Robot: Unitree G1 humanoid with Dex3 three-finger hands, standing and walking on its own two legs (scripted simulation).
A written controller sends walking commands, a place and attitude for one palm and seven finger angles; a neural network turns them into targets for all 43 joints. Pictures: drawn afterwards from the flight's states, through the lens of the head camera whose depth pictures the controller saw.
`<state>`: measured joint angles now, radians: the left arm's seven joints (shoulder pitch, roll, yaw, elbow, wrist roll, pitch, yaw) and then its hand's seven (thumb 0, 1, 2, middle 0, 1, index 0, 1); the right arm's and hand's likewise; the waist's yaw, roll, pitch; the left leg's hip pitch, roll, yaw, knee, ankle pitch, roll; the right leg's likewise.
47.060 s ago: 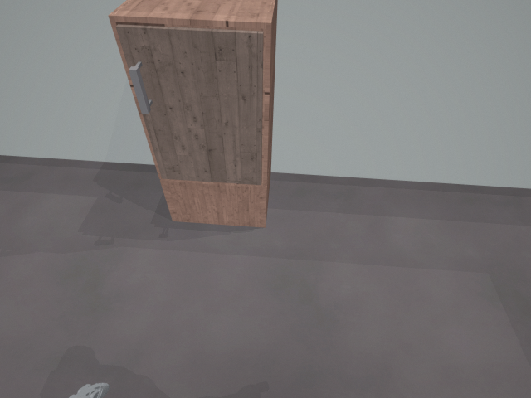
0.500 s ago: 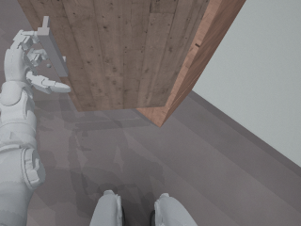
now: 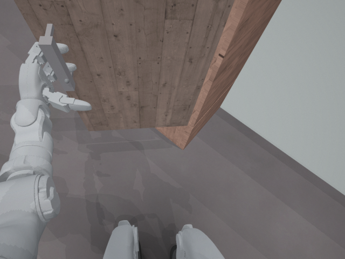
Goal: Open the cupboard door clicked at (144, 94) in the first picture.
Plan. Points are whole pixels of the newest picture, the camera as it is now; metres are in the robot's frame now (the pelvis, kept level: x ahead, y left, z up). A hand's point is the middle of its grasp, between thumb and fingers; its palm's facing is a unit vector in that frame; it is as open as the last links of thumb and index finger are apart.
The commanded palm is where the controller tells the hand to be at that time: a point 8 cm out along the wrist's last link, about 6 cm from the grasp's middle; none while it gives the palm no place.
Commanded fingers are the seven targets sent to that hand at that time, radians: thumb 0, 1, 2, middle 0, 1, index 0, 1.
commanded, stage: slide the fingers in behind the handle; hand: left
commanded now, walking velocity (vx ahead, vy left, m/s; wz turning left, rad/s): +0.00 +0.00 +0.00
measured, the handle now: (60, 60) +0.56 +0.23 +0.06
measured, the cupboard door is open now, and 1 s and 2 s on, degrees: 46 46 70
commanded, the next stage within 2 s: close the thumb around the handle in 0.48 s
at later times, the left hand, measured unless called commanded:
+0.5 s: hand (70, 78) +0.50 +0.20 +0.06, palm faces +0.07 -1.00 -0.01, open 14.0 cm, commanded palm +0.48 +0.24 +0.06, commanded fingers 0.00 -0.50 0.30 -0.30 -1.20 -0.30 -1.20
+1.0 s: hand (70, 79) +0.50 +0.20 +0.06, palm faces +0.07 -1.00 -0.01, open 9.2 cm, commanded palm +0.48 +0.23 +0.06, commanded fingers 0.00 0.73 0.83 -0.39 -1.33 -0.39 -1.33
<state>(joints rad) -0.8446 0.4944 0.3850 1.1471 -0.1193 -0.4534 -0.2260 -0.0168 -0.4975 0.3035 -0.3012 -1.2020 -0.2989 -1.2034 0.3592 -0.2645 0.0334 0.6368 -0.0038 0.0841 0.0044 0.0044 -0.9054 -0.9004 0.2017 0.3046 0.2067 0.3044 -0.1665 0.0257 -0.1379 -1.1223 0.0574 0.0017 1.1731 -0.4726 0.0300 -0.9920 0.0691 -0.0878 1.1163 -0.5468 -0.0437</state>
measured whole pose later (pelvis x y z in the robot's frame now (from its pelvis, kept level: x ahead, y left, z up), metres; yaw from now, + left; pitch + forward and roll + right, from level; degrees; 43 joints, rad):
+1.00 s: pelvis +0.00 +0.01 +0.00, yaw +0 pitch +25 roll -4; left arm -0.86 0.47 0.36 1.16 -0.10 -0.48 -0.17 -0.01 0.21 0.61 -0.35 -1.28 -0.34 -1.28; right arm 0.36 -0.26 0.03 0.64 -0.01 0.09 0.01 0.00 -0.91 -0.90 0.20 0.30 0.21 0.30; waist -0.17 0.03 -0.14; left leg -1.13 0.05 0.01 1.18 -0.48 0.04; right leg -1.00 0.06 -0.08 1.12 -0.55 -0.03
